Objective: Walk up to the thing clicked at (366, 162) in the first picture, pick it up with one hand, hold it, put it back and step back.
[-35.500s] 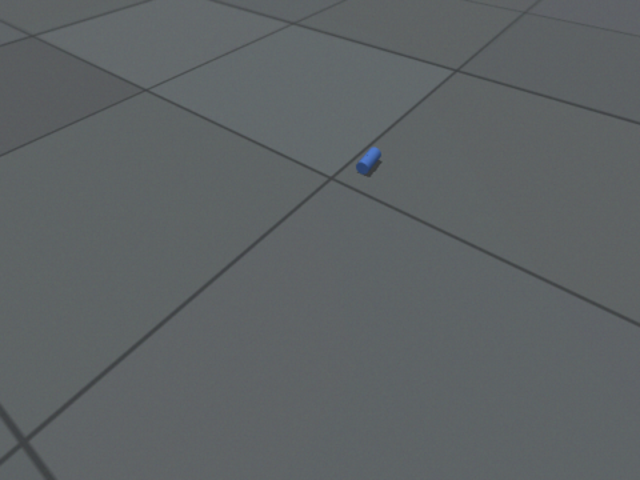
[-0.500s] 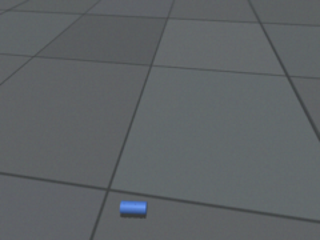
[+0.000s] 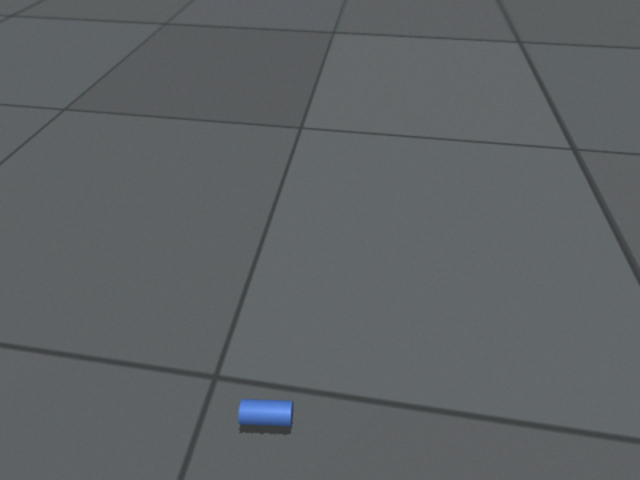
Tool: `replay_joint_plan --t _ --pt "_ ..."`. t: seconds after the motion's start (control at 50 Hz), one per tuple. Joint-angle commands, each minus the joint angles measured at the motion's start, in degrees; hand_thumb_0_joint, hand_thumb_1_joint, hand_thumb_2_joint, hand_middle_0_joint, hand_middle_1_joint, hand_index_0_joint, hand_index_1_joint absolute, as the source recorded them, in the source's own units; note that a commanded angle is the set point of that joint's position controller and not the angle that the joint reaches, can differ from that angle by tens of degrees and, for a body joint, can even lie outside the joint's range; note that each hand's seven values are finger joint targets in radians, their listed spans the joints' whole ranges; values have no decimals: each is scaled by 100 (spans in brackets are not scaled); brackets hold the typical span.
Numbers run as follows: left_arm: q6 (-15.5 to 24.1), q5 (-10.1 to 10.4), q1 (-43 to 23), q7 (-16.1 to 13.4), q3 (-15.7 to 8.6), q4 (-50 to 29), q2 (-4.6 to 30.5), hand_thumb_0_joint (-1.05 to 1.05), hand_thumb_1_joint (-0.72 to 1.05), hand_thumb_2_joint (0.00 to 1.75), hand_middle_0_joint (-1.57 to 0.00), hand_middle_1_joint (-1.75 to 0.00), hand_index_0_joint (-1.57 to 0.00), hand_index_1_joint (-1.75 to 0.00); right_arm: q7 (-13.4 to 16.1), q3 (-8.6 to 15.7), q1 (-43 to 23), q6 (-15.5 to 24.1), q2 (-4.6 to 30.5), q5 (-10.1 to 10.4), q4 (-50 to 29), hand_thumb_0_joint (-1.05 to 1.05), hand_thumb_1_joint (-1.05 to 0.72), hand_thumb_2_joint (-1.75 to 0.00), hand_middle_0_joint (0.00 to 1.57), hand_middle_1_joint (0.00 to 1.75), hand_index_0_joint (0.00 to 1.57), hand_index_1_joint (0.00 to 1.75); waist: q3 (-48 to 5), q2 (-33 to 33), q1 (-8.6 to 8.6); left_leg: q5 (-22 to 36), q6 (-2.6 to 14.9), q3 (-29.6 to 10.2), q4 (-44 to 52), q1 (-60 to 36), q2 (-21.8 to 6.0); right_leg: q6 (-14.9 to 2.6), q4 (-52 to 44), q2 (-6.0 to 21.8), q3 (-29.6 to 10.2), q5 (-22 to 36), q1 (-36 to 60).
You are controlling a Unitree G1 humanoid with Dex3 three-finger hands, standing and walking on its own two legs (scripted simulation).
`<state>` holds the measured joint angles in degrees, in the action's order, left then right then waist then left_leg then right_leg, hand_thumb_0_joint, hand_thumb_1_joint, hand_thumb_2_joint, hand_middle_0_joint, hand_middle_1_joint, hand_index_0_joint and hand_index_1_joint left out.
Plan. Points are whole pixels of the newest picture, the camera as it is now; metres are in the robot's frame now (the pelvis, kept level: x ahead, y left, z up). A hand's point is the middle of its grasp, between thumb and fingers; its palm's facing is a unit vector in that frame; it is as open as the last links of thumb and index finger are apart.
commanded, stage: stand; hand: left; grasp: from above
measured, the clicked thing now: (266, 412) +0.46 +0.20 -0.75
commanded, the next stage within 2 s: rise first in 0.46 s
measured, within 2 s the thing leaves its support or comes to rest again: neither
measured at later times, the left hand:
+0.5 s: hand out of the picture +0.08 +0.26 -0.15, palm faces -0.03 -0.94 -0.35, open 7.3 cm
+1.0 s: hand out of the picture +0.15 +0.26 -0.19, palm faces -0.10 -0.91 -0.40, open 12.4 cm
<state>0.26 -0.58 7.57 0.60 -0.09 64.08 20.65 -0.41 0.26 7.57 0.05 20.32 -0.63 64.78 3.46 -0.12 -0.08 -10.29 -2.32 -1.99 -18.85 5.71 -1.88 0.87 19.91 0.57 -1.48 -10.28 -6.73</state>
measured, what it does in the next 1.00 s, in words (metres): stands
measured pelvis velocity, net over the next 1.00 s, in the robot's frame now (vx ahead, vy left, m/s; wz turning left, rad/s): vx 0.00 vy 0.01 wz -0.01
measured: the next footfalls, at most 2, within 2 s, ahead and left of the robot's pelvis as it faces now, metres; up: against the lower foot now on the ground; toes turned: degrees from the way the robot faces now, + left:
none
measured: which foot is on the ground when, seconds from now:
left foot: down 0.00-1.00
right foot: down 0.00-1.00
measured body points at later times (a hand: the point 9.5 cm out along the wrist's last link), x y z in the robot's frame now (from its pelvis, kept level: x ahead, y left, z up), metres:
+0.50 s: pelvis +0.00 +0.00 +0.00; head +0.01 +0.00 +0.45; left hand +0.08 +0.31 -0.13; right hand +0.07 -0.30 -0.13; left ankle +0.00 +0.15 -0.75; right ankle +0.01 -0.13 -0.75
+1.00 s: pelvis +0.00 +0.01 -0.04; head +0.05 +0.01 +0.40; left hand +0.15 +0.31 -0.16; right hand +0.12 -0.25 -0.16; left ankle +0.00 +0.15 -0.75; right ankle +0.01 -0.13 -0.75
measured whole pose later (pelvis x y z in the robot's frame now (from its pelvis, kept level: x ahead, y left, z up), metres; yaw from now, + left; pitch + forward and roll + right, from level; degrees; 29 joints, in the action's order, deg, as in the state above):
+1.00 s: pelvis +0.00 +0.01 -0.04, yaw +0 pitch +10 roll -1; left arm -7.4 -10.2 3.0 0.3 -7.1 48.8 17.3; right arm 0.4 2.2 13.7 4.1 13.8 1.0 39.4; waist -3.6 -0.7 -1.6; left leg -22.6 -1.3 -1.8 -46.9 34.0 -1.1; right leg 2.0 45.7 0.6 -2.3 -21.3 -34.1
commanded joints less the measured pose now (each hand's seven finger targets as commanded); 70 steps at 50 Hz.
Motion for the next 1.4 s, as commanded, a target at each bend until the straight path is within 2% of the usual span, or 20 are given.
replay_joint_plan --t 0.0,0.18,0.54,0.56,0.58,0.6,0.62,0.64,0.66,0.7,0.72,0.76,0.8,0.84,0.88,0.92,0.98,1.12,1.24,1.38 --pt "127 20 -238 -88 -221 -366 1242 0 90 90 -20 -30 -20 -30 64 201 -199 131 1224 21 -345 0 -90 -90 20 30 20 30 -282 31 10 475 286 -363 314 82 -487 -213 -379 611 -425 429 -66" --pt "137 15 -232 -99 -223 -374 1267 0 90 90 -20 -30 -20 -30 75 207 -228 134 1225 20 -386 0 -90 -90 20 30 20 30 -431 37 4 749 302 -315 240 -77 -515 -208 -292 645 -430 826 -1" --pt "146 9 -204 -101 -233 -392 1250 0 82 94 -12 -38 -14 -38 67 223 -243 128 1222 21 -395 0 -93 -92 20 30 20 30 -360 -32 6 571 311 -308 284 -23 -503 -201 -348 631 -448 710 -10" --pt "709 291 -2215 -197 -271 -2402 269 0 77 95 -17 -46 -16 -46 174 -27 -332 460 261 398 -2086 0 -99 -92 20 30 20 30 -101 -253 -627 -306 269 494 -197 788 291 -92 -14 -9 109 28 -1169" --pt "681 274 -2721 -207 -336 -2109 505 0 69 93 -19 -54 -16 -54 223 -28 -4 472 354 411 -1707 0 -91 -90 20 30 20 30 -272 -17 -433 -465 291 463 -261 790 302 -71 -6 -11 166 -277 -938" --pt "440 143 -1774 -244 -701 -1001 1011 0 61 97 -16 -62 -13 -62 261 54 144 435 564 389 -1622 0 -92 -91 20 30 20 30 -130 304 -382 -616 314 447 -379 987 319 -85 28 -76 248 -555 -1051" --pt "330 86 -1233 -146 -746 -613 961 0 53 93 -14 -70 -13 -70 254 144 169 383 558 374 -1755 0 -90 -90 20 30 20 30 -154 198 -161 -505 288 461 -504 1144 281 -120 196 -83 286 -581 -1073" --pt "327 -42 -1549 -71 -726 -825 1018 0 45 93 -12 -78 -13 -78 282 245 242 399 571 314 -1898 0 -91 -90 20 30 20 30 -526 265 -207 -367 317 458 -705 1184 298 -120 372 -68 245 -445 -1108" --pt "408 -172 -1886 -47 -990 -1084 1484 0 37 94 -12 -84 -13 -83 331 334 339 447 592 295 -1933 0 -89 -90 20 30 20 30 -1023 179 -135 -109 306 422 -883 1175 284 -98 598 -37 220 -70 -1046" --pt "272 -510 -1029 99 -1048 -433 1288 0 21 91 -9 -98 -12 -95 290 418 487 505 527 196 -2100 0 -91 -90 20 30 20 30 -1268 296 -88 118 299 365 -1339 1619 329 -86 1041 -27 247 218 -1191" --pt "209 -699 -715 158 -1093 -332 1175 0 13 93 -8 -101 -10 -98 247 472 528 515 500 146 -2219 0 -92 -90 20 30 20 30 -1397 206 62 133 285 379 -1517 1813 367 -112 1223 -30 238 183 -1258" --pt "156 -804 -739 105 -1324 -1201 1330 0 -3 95 -6 -105 -9 -103 215 546 516 534 455 135 -2542 0 -92 -90 20 30 20 30 -2007 -358 268 292 219 411 -1596 1646 396 -156 1423 -57 207 257 -1148" --pt "-140 -844 -351 26 -1034 -1164 749 0 -19 96 -5 -109 -7 -106 181 504 435 522 366 155 -2801 0 -91 -90 20 30 20 30 -1564 -312 168 28 182 353 -1588 1912 368 -159 1426 -105 265 -83 -1516" --pt "-399 -947 -899 -71 -1000 -1669 860 0 -35 98 -7 -107 -7 -106 169 510 234 561 395 191 -3050 0 -90 -90 20 30 20 30 -1429 -193 91 -267 183 296 -1701 2133 317 -149 1503 -126 301 -390 -1812" --pt "-621 -929 -689 -107 -936 -1773 694 0 -49 98 -8 -106 -7 -107 132 509 200 589 352 206 -3261 0 -90 -90 20 30 20 30 -1252 -6 14 -613 189 249 -1866 2424 264 -144 1691 -154 334 -768 -2152" --pt "-739 -968 -639 -119 -811 -2067 500 0 -55 98 -7 -107 -7 -107 131 534 332 658 337 198 -3321 0 -89 -90 20 30 20 30 -1401 137 -79 -518 201 208 -2131 2532 219 -138 1982 -181 364 -700 -2417" --pt "-718 -1100 -586 -164 -1074 -2776 767 0 -56 97 -8 -107 -8 -107 134 566 478 773 293 176 -3470 0 -90 -90 20 30 20 30 -1814 56 -36 -320 212 208 -2614 2738 226 -119 2410 -151 331 -509 -2636" --pt "-752 -1549 286 -259 -1023 -3847 615 0 -59 99 -7 -105 -6 -106 169 550 494 934 203 121 -3735 0 -90 -90 20 30 20 30 -2204 -432 -93 -3 152 108 -3239 3059 116 -168 3241 -123 302 -287 -3285" --pt "-1053 -1534 844 -317 -953 -4689 505 0 -56 95 -8 -106 -9 -106 178 538 489 993 171 115 -3928 0 -93 -91 20 30 20 30 -2497 -386 -158 385 207 87 -3746 3306 98 -153 3579 -116 316 34 -3449" --pt "-1258 -1643 1314 -333 -857 -5057 427 0 -55 95 -7 -105 -8 -105 173 513 425 1056 110 99 -4190 0 -92 -90 20 30 20 30 -2492 -296 -167 175 231 64 -4182 3889 139 -151 3931 -109 366 -81 -3833"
